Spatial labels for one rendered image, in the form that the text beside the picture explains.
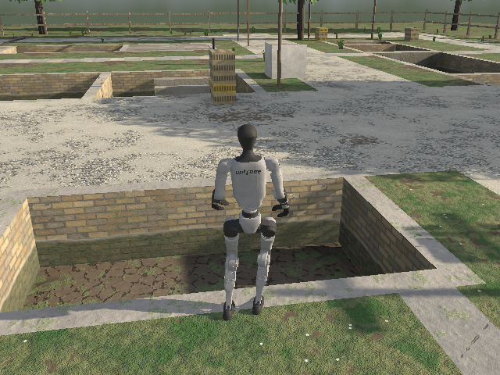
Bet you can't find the right robot shin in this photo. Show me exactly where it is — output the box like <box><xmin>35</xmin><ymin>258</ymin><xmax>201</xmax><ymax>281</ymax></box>
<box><xmin>255</xmin><ymin>255</ymin><xmax>270</xmax><ymax>305</ymax></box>

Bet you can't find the robot right forearm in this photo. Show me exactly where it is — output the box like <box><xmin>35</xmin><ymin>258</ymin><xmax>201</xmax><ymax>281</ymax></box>
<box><xmin>277</xmin><ymin>188</ymin><xmax>289</xmax><ymax>209</ymax></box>

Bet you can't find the left robot upper arm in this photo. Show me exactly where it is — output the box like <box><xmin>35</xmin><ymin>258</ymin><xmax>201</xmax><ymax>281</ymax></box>
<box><xmin>214</xmin><ymin>159</ymin><xmax>232</xmax><ymax>200</ymax></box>

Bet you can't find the robot right hand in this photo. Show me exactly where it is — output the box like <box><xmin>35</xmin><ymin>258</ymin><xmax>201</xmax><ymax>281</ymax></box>
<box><xmin>272</xmin><ymin>205</ymin><xmax>290</xmax><ymax>217</ymax></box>

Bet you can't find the left robot foot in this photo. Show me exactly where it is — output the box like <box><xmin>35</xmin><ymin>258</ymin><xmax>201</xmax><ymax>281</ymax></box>
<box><xmin>223</xmin><ymin>300</ymin><xmax>235</xmax><ymax>320</ymax></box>

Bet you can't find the robot left forearm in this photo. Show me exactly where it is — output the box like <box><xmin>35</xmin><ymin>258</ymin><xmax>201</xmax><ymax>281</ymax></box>
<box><xmin>212</xmin><ymin>189</ymin><xmax>221</xmax><ymax>205</ymax></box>

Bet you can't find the robot left hand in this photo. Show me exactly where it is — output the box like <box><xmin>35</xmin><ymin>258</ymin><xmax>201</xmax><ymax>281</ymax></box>
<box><xmin>212</xmin><ymin>199</ymin><xmax>229</xmax><ymax>210</ymax></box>

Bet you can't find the right robot upper arm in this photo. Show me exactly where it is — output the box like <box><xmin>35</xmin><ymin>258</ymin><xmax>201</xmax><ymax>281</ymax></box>
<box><xmin>264</xmin><ymin>157</ymin><xmax>285</xmax><ymax>199</ymax></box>

